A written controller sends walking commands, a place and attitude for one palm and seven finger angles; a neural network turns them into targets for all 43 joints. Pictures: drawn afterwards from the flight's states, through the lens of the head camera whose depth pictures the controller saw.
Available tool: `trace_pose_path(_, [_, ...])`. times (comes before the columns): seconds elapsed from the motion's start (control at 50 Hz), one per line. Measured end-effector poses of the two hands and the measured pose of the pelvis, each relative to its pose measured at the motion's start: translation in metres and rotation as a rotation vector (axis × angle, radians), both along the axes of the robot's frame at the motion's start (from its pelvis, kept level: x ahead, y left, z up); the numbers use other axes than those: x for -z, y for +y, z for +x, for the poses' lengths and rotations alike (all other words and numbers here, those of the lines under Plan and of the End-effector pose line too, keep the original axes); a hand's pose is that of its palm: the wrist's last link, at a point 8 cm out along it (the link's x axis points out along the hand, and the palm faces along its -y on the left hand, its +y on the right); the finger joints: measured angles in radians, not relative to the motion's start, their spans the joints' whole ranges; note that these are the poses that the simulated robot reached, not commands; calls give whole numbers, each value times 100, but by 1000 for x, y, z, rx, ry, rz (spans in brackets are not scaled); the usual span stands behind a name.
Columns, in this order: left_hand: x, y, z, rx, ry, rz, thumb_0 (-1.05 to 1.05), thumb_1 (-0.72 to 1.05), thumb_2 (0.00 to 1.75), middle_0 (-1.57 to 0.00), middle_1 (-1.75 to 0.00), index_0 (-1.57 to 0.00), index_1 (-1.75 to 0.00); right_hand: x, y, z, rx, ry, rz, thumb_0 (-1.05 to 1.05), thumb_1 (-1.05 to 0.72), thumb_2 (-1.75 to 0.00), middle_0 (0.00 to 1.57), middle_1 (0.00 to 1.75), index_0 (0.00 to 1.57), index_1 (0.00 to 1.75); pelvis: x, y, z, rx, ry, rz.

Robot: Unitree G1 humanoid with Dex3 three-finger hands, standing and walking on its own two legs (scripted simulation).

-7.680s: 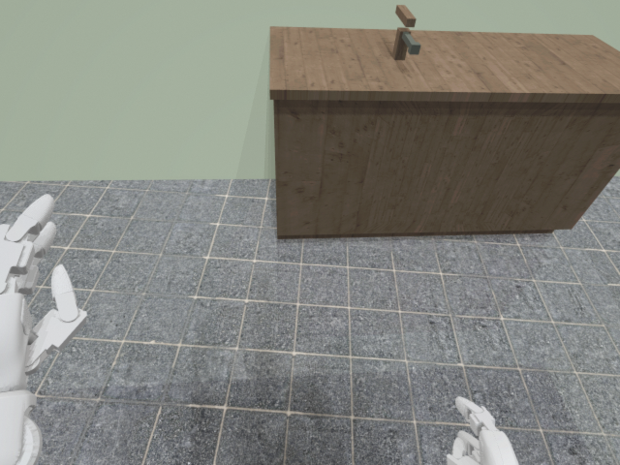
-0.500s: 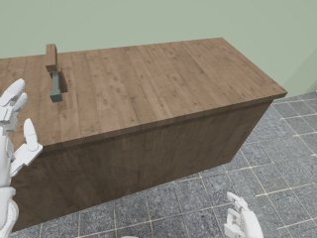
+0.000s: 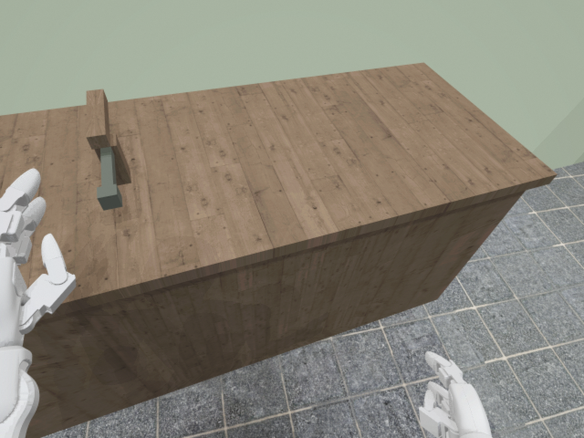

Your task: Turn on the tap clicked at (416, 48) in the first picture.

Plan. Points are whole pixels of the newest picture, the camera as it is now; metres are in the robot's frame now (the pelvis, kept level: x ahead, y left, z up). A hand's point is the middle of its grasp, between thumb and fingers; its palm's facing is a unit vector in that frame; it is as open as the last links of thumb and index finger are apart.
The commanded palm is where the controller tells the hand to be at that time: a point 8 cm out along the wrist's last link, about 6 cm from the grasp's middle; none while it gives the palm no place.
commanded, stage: come to a stop and stand still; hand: left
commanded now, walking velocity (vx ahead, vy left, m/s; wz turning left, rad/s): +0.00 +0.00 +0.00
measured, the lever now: (109, 197) +0.42 +0.33 +0.06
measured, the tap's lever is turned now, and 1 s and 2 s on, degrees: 0 0 0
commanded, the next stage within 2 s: look again from close up in 0.70 s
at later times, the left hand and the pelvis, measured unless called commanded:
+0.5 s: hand (70, 250) +0.25 +0.26 +0.17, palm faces +0.39 -0.85 -0.37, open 7.4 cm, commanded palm +0.18 +0.30 +0.18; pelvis +0.03 +0.02 +0.00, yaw +0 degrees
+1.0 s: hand (63, 268) +0.23 +0.26 +0.16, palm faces +0.40 -0.85 -0.35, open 7.4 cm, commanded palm +0.18 +0.29 +0.18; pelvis +0.02 +0.01 +0.01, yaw +1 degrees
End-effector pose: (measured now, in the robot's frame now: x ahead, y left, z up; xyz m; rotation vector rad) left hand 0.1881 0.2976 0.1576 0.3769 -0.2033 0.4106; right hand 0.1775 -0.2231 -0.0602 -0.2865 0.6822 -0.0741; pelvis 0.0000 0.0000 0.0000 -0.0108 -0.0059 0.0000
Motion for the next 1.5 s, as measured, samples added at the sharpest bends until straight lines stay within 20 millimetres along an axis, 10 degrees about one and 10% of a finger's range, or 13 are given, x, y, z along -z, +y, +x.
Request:
trace_pose_path(0.18, [-32,-9,-11,99,-27,150,1,89,90,-21,-30,-21,-30,2,11,16,-23,-15,27,1,-90,-90,20,30,20,30,2,9,5,3,7,-20])
trace_pose_path(0.34, [-3,26,5,-37,-64,27,1,89,90,-21,-30,-21,-30,18,23,11,16,48,17,1,-91,-90,20,30,20,30,10,21,21,-4,-25,15])
trace_pose_path(0.5, [-26,0,20,72,-71,96,1,89,90,-21,-30,-21,-30,12,43,14,-20,29,84,1,-90,-90,20,30,21,30,-1,18,25,-9,4,3])
trace_pose_path(0.86, [-12,-1,8,22,-3,25,1,89,90,-21,-30,-21,-30,-2,3,27,29,-4,7,1,-91,-90,20,30,20,30,-4,10,26,-15,-9,-3])
trace_pose_path(1.26, [-8,9,2,37,29,36,1,89,90,-21,-30,-21,-30,8,22,1,31,66,37,1,-90,-90,20,30,21,30,-7,17,18,-16,-6,-10])
trace_pose_path(1.5, [-17,3,18,8,-15,84,1,89,90,-21,-30,-21,-30,15,19,20,29,48,60,1,-90,-90,20,30,21,30,0,6,37,-22,12,12])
